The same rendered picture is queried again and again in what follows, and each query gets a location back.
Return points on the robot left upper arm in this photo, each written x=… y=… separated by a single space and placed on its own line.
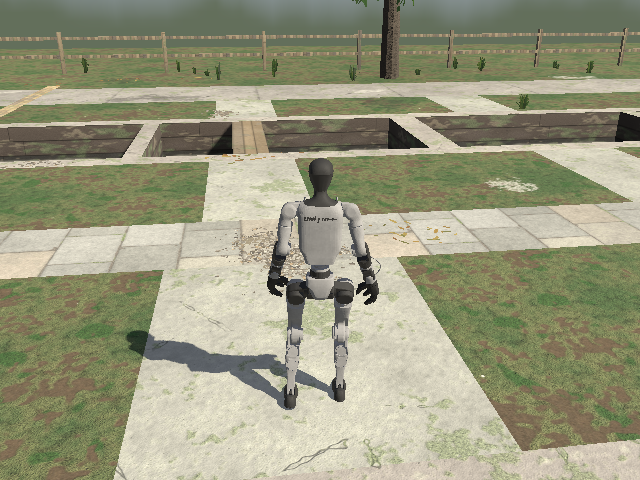
x=288 y=212

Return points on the right robot hand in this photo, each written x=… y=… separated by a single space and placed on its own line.
x=371 y=289

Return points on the left robot foot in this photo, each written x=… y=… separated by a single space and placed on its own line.
x=290 y=400

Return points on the robot right forearm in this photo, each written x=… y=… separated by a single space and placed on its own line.
x=366 y=267

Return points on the left robot hand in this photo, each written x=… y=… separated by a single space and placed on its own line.
x=279 y=282

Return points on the robot left forearm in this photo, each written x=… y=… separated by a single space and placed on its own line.
x=276 y=264

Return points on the robot right upper arm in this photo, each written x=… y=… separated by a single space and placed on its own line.
x=352 y=213

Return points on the right robot thigh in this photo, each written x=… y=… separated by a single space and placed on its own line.
x=343 y=298

